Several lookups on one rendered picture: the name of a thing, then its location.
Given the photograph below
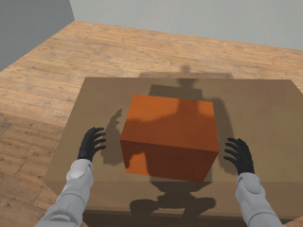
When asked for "left robot hand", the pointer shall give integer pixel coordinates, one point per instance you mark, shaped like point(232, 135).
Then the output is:
point(87, 147)

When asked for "pedestal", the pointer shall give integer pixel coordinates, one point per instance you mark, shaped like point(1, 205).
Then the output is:
point(266, 114)

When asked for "right robot hand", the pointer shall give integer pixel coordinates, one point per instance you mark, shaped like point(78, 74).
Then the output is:
point(244, 162)

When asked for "carton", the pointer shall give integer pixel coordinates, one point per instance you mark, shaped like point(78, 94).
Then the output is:
point(170, 138)

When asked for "left robot forearm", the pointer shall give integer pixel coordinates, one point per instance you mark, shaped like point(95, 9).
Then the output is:
point(71, 203)

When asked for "right robot forearm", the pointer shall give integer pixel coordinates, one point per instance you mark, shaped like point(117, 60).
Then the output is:
point(255, 209)

